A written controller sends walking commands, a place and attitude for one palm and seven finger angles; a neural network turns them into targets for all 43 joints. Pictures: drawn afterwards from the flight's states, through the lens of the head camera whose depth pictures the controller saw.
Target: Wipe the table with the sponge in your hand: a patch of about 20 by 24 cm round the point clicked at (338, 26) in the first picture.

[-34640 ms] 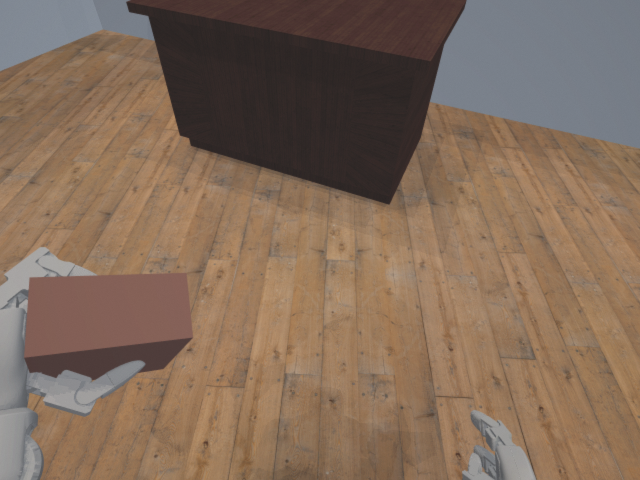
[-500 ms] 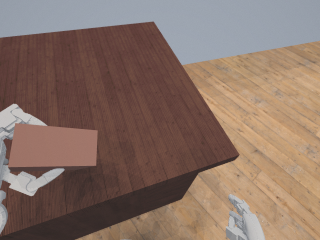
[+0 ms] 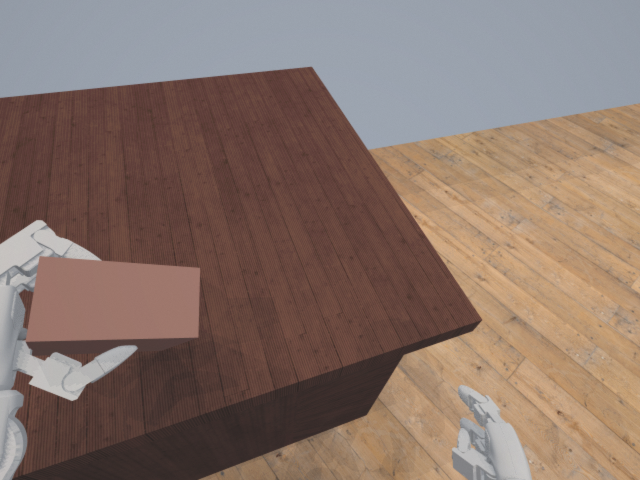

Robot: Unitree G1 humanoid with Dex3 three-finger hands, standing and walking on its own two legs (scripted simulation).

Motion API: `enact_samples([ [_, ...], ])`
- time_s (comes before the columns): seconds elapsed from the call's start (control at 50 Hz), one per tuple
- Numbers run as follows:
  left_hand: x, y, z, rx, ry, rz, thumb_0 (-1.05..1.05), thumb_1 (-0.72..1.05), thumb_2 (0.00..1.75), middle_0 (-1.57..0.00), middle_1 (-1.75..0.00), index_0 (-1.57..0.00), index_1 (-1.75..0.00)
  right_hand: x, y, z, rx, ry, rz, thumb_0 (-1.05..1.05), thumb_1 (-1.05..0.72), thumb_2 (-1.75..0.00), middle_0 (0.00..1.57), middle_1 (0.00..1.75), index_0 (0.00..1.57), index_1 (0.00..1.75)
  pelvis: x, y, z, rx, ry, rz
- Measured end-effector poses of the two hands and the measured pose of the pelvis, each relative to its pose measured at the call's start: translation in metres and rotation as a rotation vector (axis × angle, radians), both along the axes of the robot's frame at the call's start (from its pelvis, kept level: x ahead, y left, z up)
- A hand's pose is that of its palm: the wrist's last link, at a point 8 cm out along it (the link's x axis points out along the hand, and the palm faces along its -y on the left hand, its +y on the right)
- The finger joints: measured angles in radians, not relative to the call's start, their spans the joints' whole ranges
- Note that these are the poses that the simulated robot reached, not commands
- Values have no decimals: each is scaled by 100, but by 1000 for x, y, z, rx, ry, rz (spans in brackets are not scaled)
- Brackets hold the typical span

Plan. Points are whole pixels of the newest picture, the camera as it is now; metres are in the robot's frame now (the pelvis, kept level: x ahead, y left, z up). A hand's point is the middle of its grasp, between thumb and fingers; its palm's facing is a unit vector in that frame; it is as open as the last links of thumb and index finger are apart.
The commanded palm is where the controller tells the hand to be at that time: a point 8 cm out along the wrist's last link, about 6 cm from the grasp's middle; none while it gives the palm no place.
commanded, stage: look again from close up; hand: left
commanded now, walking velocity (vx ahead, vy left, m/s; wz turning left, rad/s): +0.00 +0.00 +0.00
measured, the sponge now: (136, 313) +0.23 +0.21 +0.13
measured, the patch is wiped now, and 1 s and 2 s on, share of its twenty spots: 0.00 0.00 0.00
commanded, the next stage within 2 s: shuffle to correct the standing spot in 0.16 s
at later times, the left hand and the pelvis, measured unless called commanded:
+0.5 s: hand (90, 318) +0.21 +0.24 +0.16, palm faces +0.36 -0.85 -0.38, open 10.1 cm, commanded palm +0.15 +0.26 +0.17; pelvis -0.01 -0.01 +0.00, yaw -1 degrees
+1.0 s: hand (186, 318) +0.22 +0.16 +0.16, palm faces +0.29 -0.87 -0.41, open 10.1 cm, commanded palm +0.16 +0.20 +0.17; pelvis +0.00 -0.08 -0.01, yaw -1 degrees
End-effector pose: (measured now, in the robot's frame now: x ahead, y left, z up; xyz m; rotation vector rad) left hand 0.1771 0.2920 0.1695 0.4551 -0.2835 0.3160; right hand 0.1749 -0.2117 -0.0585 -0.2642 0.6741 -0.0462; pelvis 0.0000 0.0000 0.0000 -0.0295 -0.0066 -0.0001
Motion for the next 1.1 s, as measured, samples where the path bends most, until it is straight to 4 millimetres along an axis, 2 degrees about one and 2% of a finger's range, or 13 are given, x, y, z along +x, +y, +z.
enact_samples([
  [0.2,-4,-5,-4,-5,20,-14,-1,-51,105,-72,-134,-75,-133,-20,-8,-2,2,9,-38,2,-91,-90,20,30,21,30,-7,-1,0,0,-7,-2],
  [0.42,-10,-8,1,8,3,-1,-1,-51,105,-72,-134,-75,-133,-28,-15,-3,12,5,-51,2,-91,-90,20,30,21,30,-12,-7,1,11,-11,-12],
  [0.56,-3,-27,1,-10,2,-4,-1,-51,105,-72,-134,-75,-133,-27,-24,-5,43,1,-44,2,-91,-90,20,30,21,30,-13,-22,0,17,-9,-15],
  [0.68,2,-49,1,-3,25,-30,-1,-51,105,-72,-134,-75,-133,-24,-43,-6,50,5,-55,2,-91,-90,20,30,21,30,-11,-40,0,12,2,-21],
  [0.94,9,-87,2,5,63,-53,-1,-51,105,-72,-134,-75,-133,-21,-104,-10,1,13,-128,1,-91,-90,20,30,20,30,-4,-74,-5,11,17,-25],
  [1.1,8,-97,3,11,60,-50,-1,-51,105,-72,-134,-75,-133,-24,-120,-14,-10,29,-150,1,-91,-90,20,30,20,30,-1,-84,-8,16,16,-18],
])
